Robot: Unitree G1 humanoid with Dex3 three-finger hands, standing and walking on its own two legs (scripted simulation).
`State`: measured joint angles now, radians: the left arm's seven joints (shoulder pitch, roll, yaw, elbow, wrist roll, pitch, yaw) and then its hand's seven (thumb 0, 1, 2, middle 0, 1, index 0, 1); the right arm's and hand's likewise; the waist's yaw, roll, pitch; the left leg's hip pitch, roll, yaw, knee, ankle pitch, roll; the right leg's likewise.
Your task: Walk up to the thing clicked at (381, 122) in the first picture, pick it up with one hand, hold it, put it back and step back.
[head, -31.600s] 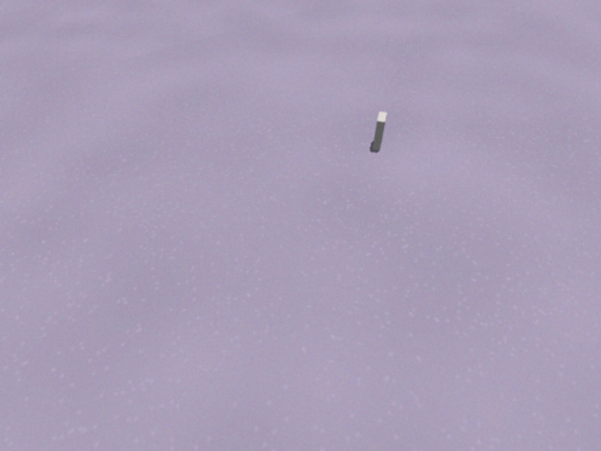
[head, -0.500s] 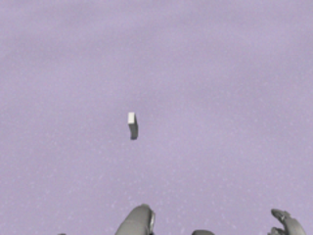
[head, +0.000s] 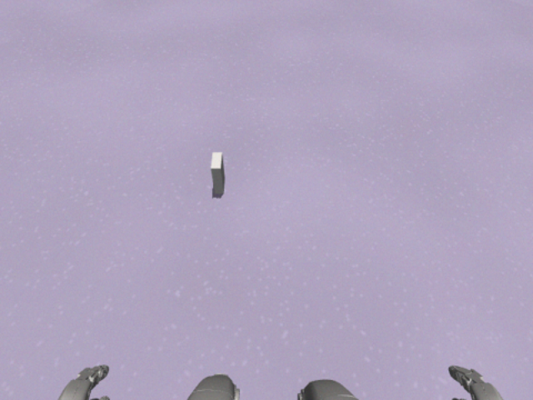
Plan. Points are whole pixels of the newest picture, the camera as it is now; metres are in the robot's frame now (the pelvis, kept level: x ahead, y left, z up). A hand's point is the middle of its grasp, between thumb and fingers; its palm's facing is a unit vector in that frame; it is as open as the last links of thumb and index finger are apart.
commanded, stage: step back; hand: left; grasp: from the side
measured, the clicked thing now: (218, 173) +1.02 +0.25 -0.67
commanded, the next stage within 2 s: stand in 1.04 s
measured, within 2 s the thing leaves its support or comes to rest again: neither
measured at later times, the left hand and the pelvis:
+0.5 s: hand out of the picture -0.02 +0.27 -0.14, palm faces +0.03 -0.92 -0.40, open 7.4 cm; pelvis -0.06 -0.01 +0.00, yaw +2 degrees
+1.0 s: hand out of the picture +0.05 +0.26 -0.15, palm faces +0.09 -0.93 -0.36, open 7.4 cm; pelvis -0.02 -0.01 +0.00, yaw +5 degrees
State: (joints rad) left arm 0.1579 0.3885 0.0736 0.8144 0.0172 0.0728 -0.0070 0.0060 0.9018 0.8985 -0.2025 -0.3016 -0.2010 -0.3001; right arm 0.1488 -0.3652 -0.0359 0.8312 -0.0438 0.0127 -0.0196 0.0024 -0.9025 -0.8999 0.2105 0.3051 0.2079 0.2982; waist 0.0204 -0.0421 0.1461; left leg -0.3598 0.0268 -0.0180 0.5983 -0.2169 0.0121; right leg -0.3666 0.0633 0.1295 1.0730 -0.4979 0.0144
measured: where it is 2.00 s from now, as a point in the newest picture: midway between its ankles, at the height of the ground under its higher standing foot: outside the picture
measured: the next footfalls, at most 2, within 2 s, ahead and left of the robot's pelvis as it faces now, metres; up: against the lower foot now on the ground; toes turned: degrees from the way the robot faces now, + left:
right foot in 0.08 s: -0.04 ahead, -0.14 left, +0.00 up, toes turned +1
left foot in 0.38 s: -0.01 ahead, +0.11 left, +0.00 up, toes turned +0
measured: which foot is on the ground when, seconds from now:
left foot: down 0.00-0.12, up 0.14-0.36, down 0.38-0.72, up 0.74-0.96, down 0.98-1.00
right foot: up 0.00-0.06, down 0.08-0.44, up 0.46-0.68, down 0.70-1.00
